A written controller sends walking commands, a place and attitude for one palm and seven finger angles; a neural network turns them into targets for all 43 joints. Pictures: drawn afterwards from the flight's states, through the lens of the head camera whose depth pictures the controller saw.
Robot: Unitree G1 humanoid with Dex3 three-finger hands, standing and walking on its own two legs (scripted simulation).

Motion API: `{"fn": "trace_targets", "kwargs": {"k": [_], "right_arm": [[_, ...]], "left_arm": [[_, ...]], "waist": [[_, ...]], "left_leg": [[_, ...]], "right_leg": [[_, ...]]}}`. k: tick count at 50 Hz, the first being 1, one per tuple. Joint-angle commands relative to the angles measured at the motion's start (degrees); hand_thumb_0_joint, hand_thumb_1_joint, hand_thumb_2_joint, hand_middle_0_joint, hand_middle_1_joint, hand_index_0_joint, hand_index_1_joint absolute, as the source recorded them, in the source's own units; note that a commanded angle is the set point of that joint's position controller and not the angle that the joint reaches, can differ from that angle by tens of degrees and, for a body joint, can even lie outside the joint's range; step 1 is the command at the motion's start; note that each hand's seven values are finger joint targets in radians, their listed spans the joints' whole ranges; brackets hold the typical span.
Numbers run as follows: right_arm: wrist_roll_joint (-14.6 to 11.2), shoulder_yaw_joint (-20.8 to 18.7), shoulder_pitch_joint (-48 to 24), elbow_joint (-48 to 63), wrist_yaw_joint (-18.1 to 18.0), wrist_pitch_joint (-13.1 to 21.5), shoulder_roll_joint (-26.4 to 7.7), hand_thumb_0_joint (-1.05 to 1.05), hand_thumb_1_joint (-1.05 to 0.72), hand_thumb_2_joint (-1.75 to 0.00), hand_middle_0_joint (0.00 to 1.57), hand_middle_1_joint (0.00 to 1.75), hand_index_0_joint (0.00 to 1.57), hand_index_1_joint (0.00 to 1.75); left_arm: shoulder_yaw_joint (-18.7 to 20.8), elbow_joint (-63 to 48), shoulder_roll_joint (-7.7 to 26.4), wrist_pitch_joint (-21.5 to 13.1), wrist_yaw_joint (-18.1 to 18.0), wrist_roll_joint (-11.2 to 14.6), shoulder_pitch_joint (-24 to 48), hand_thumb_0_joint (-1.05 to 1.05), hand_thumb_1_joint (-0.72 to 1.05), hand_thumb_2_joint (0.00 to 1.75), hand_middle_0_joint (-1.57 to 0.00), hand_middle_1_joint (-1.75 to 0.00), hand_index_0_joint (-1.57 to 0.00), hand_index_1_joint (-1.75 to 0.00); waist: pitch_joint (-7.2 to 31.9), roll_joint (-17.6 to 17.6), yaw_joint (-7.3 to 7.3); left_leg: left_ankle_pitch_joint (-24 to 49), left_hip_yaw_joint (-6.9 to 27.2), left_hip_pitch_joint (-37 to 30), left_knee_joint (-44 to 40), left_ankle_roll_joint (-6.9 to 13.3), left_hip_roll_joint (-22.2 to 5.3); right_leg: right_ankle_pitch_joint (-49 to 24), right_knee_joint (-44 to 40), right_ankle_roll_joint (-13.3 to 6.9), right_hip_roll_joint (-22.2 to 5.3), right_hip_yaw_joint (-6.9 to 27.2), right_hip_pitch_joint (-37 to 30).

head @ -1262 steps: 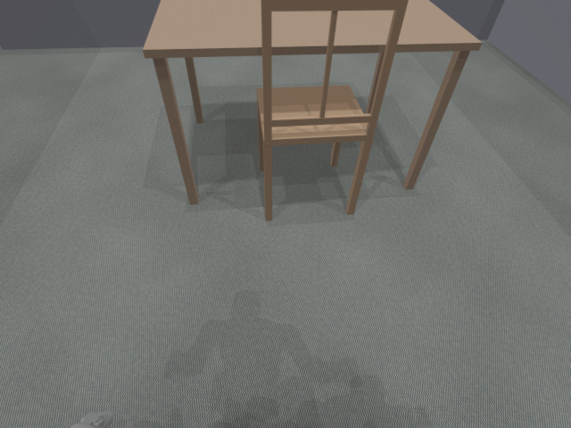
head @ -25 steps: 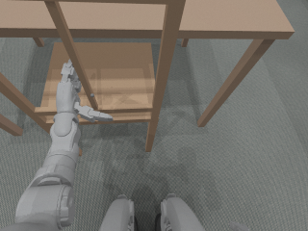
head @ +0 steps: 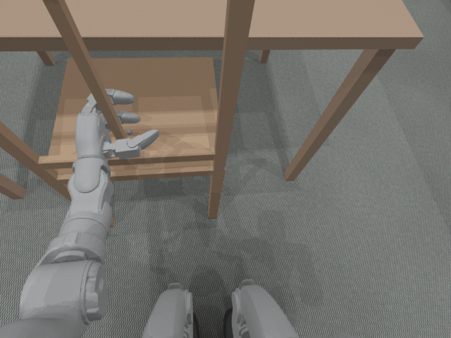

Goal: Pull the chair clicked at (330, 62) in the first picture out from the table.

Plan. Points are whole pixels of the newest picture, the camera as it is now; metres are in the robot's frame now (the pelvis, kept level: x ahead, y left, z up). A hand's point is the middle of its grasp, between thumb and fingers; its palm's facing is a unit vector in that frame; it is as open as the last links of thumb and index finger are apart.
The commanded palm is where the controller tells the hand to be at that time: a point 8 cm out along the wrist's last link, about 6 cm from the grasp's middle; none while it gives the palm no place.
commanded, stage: hook a spindle and tug to test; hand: left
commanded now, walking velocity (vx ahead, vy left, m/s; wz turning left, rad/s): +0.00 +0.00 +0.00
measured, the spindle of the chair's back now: (104, 102) +0.49 +0.18 +0.08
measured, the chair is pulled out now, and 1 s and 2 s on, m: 0.00 0.03 0.17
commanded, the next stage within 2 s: step backward, pulling the chair out in 0.82 s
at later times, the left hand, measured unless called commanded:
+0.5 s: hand (125, 138) +0.46 +0.15 +0.02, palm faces +0.05 -1.00 -0.02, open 4.9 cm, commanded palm +0.42 +0.20 +0.03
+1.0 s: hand (124, 149) +0.43 +0.15 +0.03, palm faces +0.05 -0.99 -0.09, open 5.1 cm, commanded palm +0.40 +0.20 +0.03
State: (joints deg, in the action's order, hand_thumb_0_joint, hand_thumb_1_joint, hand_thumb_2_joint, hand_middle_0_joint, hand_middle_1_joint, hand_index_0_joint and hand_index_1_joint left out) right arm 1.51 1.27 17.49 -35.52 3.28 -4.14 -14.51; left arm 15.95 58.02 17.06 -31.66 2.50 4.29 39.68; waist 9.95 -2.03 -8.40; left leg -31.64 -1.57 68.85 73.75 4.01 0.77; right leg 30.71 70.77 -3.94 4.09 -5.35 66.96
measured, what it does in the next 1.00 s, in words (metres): stands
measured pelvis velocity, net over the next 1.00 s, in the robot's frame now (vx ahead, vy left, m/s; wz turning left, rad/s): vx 0.02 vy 0.01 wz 0.01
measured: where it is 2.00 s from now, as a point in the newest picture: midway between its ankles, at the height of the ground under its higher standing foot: outside the picture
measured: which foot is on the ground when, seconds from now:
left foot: down 0.00-1.00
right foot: down 0.00-1.00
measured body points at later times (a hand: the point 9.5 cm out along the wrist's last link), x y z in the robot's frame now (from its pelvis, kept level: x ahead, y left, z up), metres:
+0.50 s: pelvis +0.01 +0.00 +0.01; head +0.14 +0.02 +0.44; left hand +0.45 +0.21 +0.03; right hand +0.08 -0.26 -0.11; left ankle +0.02 +0.08 -0.62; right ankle +0.02 -0.08 -0.62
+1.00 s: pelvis +0.02 +0.01 +0.03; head +0.15 +0.02 +0.46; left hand +0.42 +0.21 +0.04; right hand +0.12 -0.24 -0.10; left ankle +0.02 +0.08 -0.62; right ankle +0.02 -0.08 -0.62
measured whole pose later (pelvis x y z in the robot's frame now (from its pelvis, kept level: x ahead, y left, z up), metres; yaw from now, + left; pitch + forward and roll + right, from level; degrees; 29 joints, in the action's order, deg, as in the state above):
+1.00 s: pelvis +0.02 +0.01 +0.03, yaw +1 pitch +22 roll -2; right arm -1.7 0.1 13.9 -32.3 1.3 -6.5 -13.1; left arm 7.7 37.8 13.1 -21.0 -1.8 4.5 24.5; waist 5.8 -1.9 -5.3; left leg -31.1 -2.1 57.3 67.1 5.8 1.8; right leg 30.7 64.5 -3.1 3.6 -4.1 55.6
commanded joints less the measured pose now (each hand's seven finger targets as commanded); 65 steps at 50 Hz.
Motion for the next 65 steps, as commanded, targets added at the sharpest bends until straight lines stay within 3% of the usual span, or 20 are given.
{"fn": "trace_targets", "kwargs": {"k": [1, 6, 8, 13, 15, 20, 23, 31, 37, 41, 46, 47, 49, 50, 52, 54, 56, 58, 60, 65], "right_arm": [[0.15, -3.67, 7.38, 3.93, -0.25, 0.91, -9.15, 0.0, -0.9, -0.9, 0.2, 0.3, 0.2, 0.3], [-0.23, -3.66, 7.41, 4.14, -0.28, 0.47, -9.13, 0.0, -0.9, -0.9, 0.2, 0.3, 0.2, 0.3], [-0.34, -3.54, 7.35, 4.51, -0.49, 0.64, -9.31, 0.0, -0.9, -0.9, 0.2, 0.3, 0.2, 0.3], [-0.45, -3.6, 6.65, 4.71, -0.56, 1.45, -8.82, 0.0, -0.9, -0.9, 0.2, 0.3, 0.2, 0.3], [-0.61, -3.71, 6.31, 4.6, -0.57, 1.4, -9.04, 0.0, -0.9, -0.9, 0.2, 0.3, 0.2, 0.3], [-0.59, -3.83, 5.83, 5.6, -0.13, 1.47, -8.78, 0.0, -0.9, -0.9, 0.2, 0.3, 0.2, 0.3], [-0.8, -3.93, 5.63, 6.41, 0.16, 1.56, -8.86, 0.0, -0.9, -0.9, 0.2, 0.3, 0.2, 0.3], [-1.09, -4.35, 4.84, 7.35, 0.55, 1.93, -8.49, 0.0, -0.9, -0.9, 0.2, 0.3, 0.2, 0.3], [-1.18, -4.51, 4.06, 7.11, 0.55, 2.0, -8.53, 0.0, -0.9, -0.9, 0.2, 0.3, 0.2, 0.3], [-1.07, -4.74, 4.23, 6.73, 0.29, 2.18, -8.49, 0.0, -0.9, -0.9, 0.2, 0.3, 0.2, 0.3], [-1.1, -4.74, 3.94, 6.37, 0.13, 2.32, -8.36, 0.0, -0.9, -0.9, 0.2, 0.3, 0.2, 0.3], [-4.12, -4.97, 6.47, 10.24, -2.04, -1.82, -8.54, 0.0, -0.9, -0.9, 0.2, 0.3, 0.2, 0.3], [-4.81, -4.87, 7.72, 11.41, -5.0, -2.75, -7.68, 0.0, -0.9, -0.9, 0.2, 0.3, 0.2, 0.3], [-4.87, -4.2, 5.54, 11.19, -5.72, -3.37, -7.35, 0.0, -0.9, -0.9, 0.2, 0.3, 0.2, 0.3], [-4.92, -3.55, 4.22, 9.67, -6.84, -4.58, -7.32, 0.0, -0.9, -0.9, 0.2, 0.3, 0.2, 0.3], [-5.11, -3.32, 5.06, 7.98, -7.72, -5.22, -7.44, 0.0, -0.9, -0.9, 0.2, 0.3, 0.2, 0.3], [-4.99, -3.35, 5.48, 6.98, -8.51, -5.25, -8.17, 0.0, -0.9, -0.9, 0.2, 0.3, 0.2, 0.3], [-4.66, -3.63, 6.12, 5.4, -9.06, -5.01, -8.48, 0.0, -0.9, -0.9, 0.2, 0.3, 0.2, 0.3], [-4.39, -3.83, 6.77, 3.75, -9.05, -4.63, -8.05, 0.0, -0.9, -0.9, 0.2, 0.3, 0.2, 0.3], [-3.29, -4.77, 6.13, 1.65, -8.33, -3.27, -7.29, 0.0, -0.9, -0.9, 0.2, 0.3, 0.2, 0.3]], "left_arm": [[1.45, -13.99, 10.31, -4.71, -0.38, 0.27, 20.46, 0.0, 0.62, 0.78, -0.5, -1.45, -0.5, -1.45], [0.77, -11.86, 9.38, -2.95, 0.21, 0.7, 18.51, 0.0, 0.9, 0.9, -0.5, -1.45, -0.5, -1.45], [2.32, -12.6, 11.38, -2.92, 0.38, 0.97, 18.33, 0.0, 0.9, 0.9, -0.5, -1.45, -0.5, -1.45], [0.65, -16.35, 9.26, -4.09, 1.79, 2.28, 16.89, 0.0, 0.9, 0.9, -0.5, -1.45, -0.5, -1.45], [2.25, -15.95, 11.06, -3.99, 2.04, 2.36, 13.79, 0.0, 0.9, 0.9, -0.5, -1.45, -0.5, -1.45], [0.98, -18.82, 8.94, -3.34, 1.29, 2.1, 9.4, 0.0, 0.9, 0.9, -0.5, -1.45, -0.5, -1.45], [0.08, -20.14, 7.43, -2.66, 1.14, 2.77, 5.84, 0.0, 0.9, 0.9, -0.5, -1.45, -0.5, -1.45], [-2.18, -26.63, 4.44, -1.99, 0.83, 3.53, -1.92, 0.0, 0.9, 0.9, -0.5, -1.45, -0.5, -1.45], [-4.34, -29.17, 2.82, -1.8, -0.08, 3.18, -3.52, 0.0, 0.9, 0.9, -0.5, -1.45, -0.5, -1.45], [-4.43, -30.43, 2.93, -1.92, -0.49, 2.77, -2.81, 0.0, 0.9, 0.9, -0.5, -1.45, -0.5, -1.45], [-7.81, -31.01, -0.18, -1.39, -0.59, 2.44, 0.05, 0.0, 0.9, 0.9, -0.5, -1.45, -0.5, -1.45], [-3.01, -41.79, 16.97, 4.78, -5.2, -2.4, 12.21, 0.0, 0.9, 0.9, -0.5, -1.45, -0.5, -1.45], [-5.87, -42.05, 11.67, 10.55, -7.83, -2.19, 10.28, 0.0, 0.9, 0.9, -0.5, -1.45, -0.5, -1.45], [-6.93, -37.91, 9.25, 12.97, -8.39, -2.39, 5.46, 0.0, 0.9, 0.9, -0.5, -1.45, -0.5, -1.45], [-10.68, -28.03, 4.33, 16.94, -8.88, -2.8, -0.9, 0.0, 0.9, 0.9, -0.5, -1.45, -0.5, -1.45], [-11.62, -21.06, 3.25, 18.97, -9.38, -3.09, -0.27, 0.0, 0.9, 0.9, -0.5, -1.45, -0.5, -1.45], [-11.74, -17.11, 3.82, 18.81, -9.47, -2.8, 3.99, 0.0, 0.9, 0.9, -0.5, -1.45, -0.5, -1.45], [-10.89, -13.76, 5.4, 17.74, -9.58, -3.32, 6.75, 0.0, 0.9, 0.9, -0.5, -1.45, -0.5, -1.45], [-11.92, -10.33, 3.8, 16.75, -8.96, -3.34, 6.92, 0.0, 0.9, 0.9, -0.5, -1.45, -0.5, -1.45], [-13.07, -8.18, 2.0, 15.35, -7.38, -3.17, 6.11, 0.0, 0.9, 0.9, -0.5, -1.45, -0.5, -1.45]], "waist": [[29.63, -5.36, -0.08], [26.62, -2.01, -0.87], [26.85, -2.38, -0.22], [28.43, -2.62, -0.23], [27.67, -3.75, 0.94], [28.44, -5.14, 1.91], [28.17, -2.74, 1.83], [28.43, -2.73, 3.2], [25.4, -2.4, 2.57], [26.64, -2.0, 2.35], [26.05, -3.96, 1.56], [40.29, -7.47, 3.83], [35.23, -8.47, 2.6], [32.07, -9.49, 2.94], [22.38, -6.48, 2.97], [19.31, 0.79, 2.67], [17.64, 2.44, 2.69], [17.34, -2.28, 3.02], [17.22, -6.28, 3.09], [15.44, -13.19, 3.52]], "left_leg": [[23.39, 5.61, -21.91, -7.28, -2.44, -0.83], [21.07, 4.7, -17.85, -7.33, -1.86, -0.53], [20.4, 4.56, -17.04, -7.61, -1.86, -0.51], [22.44, 4.49, -18.81, -7.54, -1.84, -0.49], [22.01, 4.26, -18.6, -7.74, -2.12, -0.54], [24.93, 4.62, -22.09, -8.38, -2.56, -0.8], [25.96, 4.79, -22.29, -8.72, -2.51, -0.94], [30.37, 4.91, -25.11, -9.52, -3.03, -1.21], [30.15, 5.32, -25.92, -9.62, -3.31, -1.54], [31.68, 5.73, -27.01, -9.06, -3.48, -1.64], [33.42, 6.95, -29.81, -9.12, -4.18, -2.03], [30.17, 5.64, -46.45, -20.66, -3.33, -2.32], [34.35, 5.8, -50.3, -23.87, -2.7, -1.86], [35.81, 6.61, -49.04, -25.13, -2.65, -2.5], [35.22, 9.36, -46.43, -29.28, -2.25, -4.63], [34.84, 7.66, -43.2, -30.67, -0.81, -5.3], [39.28, 7.94, -45.22, -33.33, -0.83, -6.46], [46.76, 8.03, -49.88, -34.42, -1.02, -7.38], [56.13, 9.16, -55.52, -35.28, -1.22, -8.6], [71.14, 13.11, -67.93, -38.33, -2.22, -12.09]], "right_leg": [[-20.37, -8.34, 2.09, -1.04, 5.95, -14.76], [-20.55, -9.56, 2.5, -1.04, 6.75, -17.04], [-20.49, -9.48, 2.32, -1.13, 7.1, -18.13], [-23.0, -9.44, 2.36, -1.2, 7.24, -19.26], [-22.26, -9.55, 2.24, -1.28, 7.31, -19.18], [-23.06, -8.96, 2.06, -1.13, 6.22, -17.69], [-24.12, -8.96, 2.08, -0.89, 5.93, -18.49], [-26.93, -8.97, 2.06, -0.93, 5.3, -19.64], [-25.34, -9.19, 2.06, -0.98, 4.88, -17.08], [-26.07, -8.62, 2.15, -1.05, 4.74, -16.74], [-24.3, -8.43, 2.02, -1.13, 3.95, -13.41], [-28.22, -19.46, 1.81, -5.13, 9.34, -36.62], [-37.99, -22.94, 2.75, -4.89, 8.59, -37.53], [-38.05, -22.96, 2.84, -5.19, 8.62, -35.67], [-33.41, -24.39, 3.31, -5.12, 7.53, -33.94], [-39.41, -27.99, 5.36, -6.29, 8.92, -39.72], [-41.88, -30.08, 5.4, -6.77, 8.81, -41.68], [-43.38, -31.23, 5.2, -6.87, 9.04, -41.02], [-40.03, -31.4, 4.71, -6.58, 9.03, -38.86], [-17.56, -32.3, 3.25, -4.73, 8.11, -32.2]]}}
